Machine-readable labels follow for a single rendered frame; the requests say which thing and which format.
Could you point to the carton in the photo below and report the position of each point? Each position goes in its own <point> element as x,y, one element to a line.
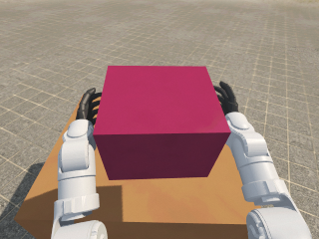
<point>157,122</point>

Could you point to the robot right forearm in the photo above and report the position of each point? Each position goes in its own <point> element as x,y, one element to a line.
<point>260,181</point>

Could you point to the right robot hand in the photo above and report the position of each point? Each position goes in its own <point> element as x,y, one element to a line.
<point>227,98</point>

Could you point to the pedestal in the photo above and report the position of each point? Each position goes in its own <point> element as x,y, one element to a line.
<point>210,207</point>

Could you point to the left robot upper arm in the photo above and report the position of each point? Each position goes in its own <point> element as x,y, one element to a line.
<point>93,229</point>

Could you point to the left robot hand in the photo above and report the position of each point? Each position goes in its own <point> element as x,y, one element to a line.
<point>86,105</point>

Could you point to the right robot upper arm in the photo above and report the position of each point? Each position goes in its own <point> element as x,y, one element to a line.
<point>281,222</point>

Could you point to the robot left forearm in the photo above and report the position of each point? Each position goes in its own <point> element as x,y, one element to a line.
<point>77,193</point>

